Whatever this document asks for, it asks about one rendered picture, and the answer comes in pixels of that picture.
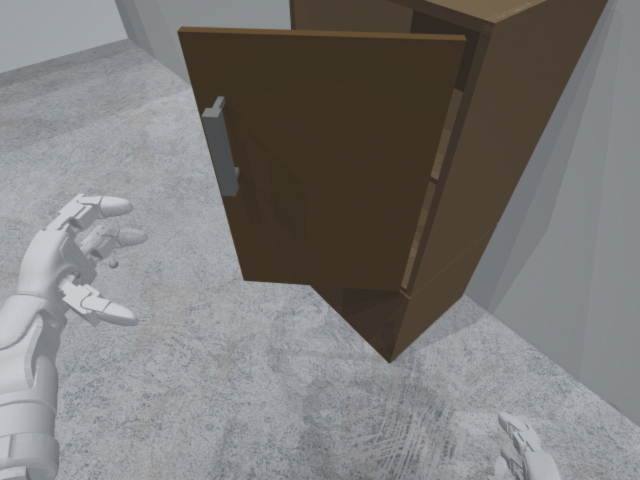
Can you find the handle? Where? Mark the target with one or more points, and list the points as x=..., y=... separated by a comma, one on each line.
x=215, y=129

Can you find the robot left forearm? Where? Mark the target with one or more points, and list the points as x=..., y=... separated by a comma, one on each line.
x=30, y=328

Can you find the cupboard door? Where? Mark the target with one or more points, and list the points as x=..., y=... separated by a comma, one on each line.
x=335, y=134

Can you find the left robot hand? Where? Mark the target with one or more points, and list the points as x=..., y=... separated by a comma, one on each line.
x=53, y=255

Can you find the right robot hand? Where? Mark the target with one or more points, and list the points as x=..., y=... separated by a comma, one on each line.
x=535, y=464

